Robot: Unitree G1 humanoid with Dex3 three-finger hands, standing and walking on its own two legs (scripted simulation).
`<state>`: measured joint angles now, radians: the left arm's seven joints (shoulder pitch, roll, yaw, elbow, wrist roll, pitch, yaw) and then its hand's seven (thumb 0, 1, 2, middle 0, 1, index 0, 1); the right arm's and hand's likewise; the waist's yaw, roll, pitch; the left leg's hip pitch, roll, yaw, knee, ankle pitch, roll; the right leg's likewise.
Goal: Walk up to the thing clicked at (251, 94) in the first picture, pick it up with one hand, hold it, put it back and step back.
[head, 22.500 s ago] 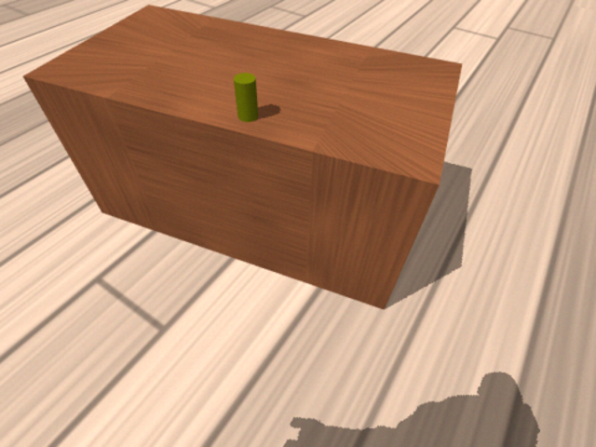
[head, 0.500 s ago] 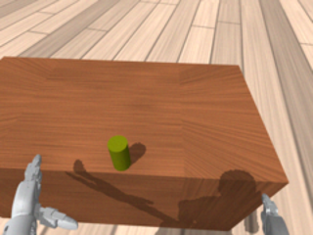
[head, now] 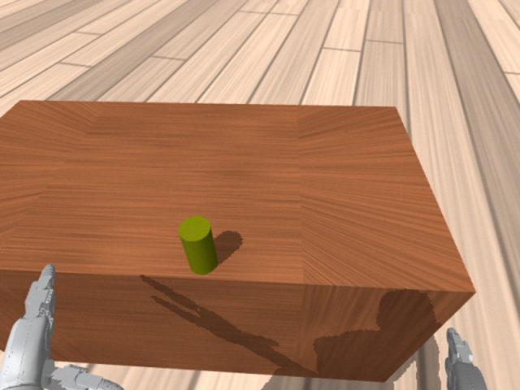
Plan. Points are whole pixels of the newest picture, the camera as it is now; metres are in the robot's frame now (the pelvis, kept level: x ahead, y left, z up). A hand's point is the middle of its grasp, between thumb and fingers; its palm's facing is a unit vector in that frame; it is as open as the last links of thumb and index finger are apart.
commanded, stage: sink last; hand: left
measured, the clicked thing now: (199, 246) +0.39 +0.14 -0.04
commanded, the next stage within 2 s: home in 0.08 s
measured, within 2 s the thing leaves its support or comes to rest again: neither
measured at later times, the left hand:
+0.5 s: hand (144, 384) +0.16 +0.19 -0.06, palm faces +0.11 -0.97 -0.20, open 17.5 cm
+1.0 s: hand (142, 377) +0.17 +0.20 -0.09, palm faces +0.05 -0.96 -0.28, open 17.5 cm
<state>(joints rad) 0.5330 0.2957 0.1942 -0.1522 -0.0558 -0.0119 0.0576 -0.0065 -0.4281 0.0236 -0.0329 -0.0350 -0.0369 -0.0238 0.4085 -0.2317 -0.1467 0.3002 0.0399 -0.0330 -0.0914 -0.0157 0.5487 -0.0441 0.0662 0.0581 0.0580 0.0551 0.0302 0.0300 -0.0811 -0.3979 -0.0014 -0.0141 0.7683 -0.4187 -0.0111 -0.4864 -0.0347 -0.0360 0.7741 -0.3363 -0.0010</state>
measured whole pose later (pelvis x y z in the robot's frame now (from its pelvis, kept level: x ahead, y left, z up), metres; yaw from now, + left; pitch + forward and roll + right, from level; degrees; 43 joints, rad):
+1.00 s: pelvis +0.01 +0.02 -0.01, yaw +0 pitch +5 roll -1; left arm 0.40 0.23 -0.01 0.24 0.03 0.02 0.08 -0.01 -0.56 0.04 -0.05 -0.05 -0.05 -0.05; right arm 0.30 -0.21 0.03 0.48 -0.02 -0.03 -0.07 0.01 -0.89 -0.89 0.21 0.30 0.20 0.30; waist 0.01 0.00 -0.05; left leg -0.48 0.00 -0.02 0.88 -0.48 0.01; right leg -0.55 -0.03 -0.04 0.84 -0.38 0.01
